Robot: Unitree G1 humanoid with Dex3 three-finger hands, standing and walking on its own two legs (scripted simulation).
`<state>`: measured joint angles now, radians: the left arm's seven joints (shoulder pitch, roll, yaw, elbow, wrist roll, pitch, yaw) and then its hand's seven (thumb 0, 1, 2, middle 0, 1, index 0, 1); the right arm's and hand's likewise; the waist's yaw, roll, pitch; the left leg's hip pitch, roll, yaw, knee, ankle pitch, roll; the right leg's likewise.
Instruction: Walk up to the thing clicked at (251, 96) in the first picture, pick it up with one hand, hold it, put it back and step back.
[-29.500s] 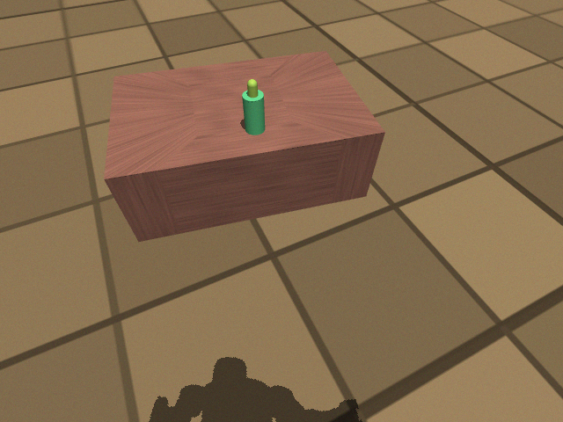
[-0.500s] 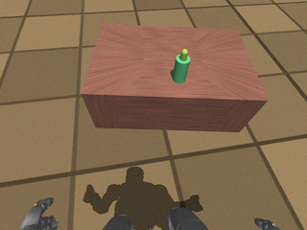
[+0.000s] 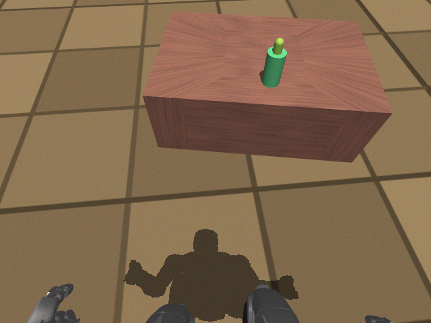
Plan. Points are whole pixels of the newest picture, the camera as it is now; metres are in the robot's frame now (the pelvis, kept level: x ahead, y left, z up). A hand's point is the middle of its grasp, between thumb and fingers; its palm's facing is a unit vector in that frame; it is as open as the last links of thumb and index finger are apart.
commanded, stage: step back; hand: right
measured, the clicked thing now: (274, 61) +1.08 -0.20 -0.25
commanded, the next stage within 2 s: stand in 1.06 s
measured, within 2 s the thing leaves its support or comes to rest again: neither
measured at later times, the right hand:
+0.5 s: hand out of the picture +0.01 -0.26 -0.13, palm faces -0.02 +0.93 -0.37, open 7.4 cm
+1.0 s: hand out of the picture +0.08 -0.25 -0.12, palm faces +0.01 +0.94 -0.34, open 7.4 cm
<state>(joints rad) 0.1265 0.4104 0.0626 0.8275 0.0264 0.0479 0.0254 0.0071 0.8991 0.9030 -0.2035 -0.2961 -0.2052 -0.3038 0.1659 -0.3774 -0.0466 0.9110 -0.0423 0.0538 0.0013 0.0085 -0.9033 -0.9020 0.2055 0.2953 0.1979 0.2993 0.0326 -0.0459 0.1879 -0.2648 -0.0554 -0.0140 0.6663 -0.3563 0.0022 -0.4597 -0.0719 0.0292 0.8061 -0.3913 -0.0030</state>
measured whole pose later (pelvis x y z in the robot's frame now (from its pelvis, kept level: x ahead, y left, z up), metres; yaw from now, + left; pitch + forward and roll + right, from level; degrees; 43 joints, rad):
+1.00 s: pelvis -0.02 +0.00 +0.03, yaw -2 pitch -2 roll +0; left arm 0.06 0.36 0.03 1.08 0.01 -0.02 0.00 0.01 0.90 0.90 -0.20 -0.30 -0.20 -0.30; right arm 0.06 -0.33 -0.03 1.09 -0.03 -0.01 0.01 0.01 -0.90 -0.90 0.21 0.30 0.20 0.30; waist 0.02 0.00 0.06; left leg -0.15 0.00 -0.03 0.44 -0.26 0.00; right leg -0.13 0.00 0.02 0.42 -0.25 0.01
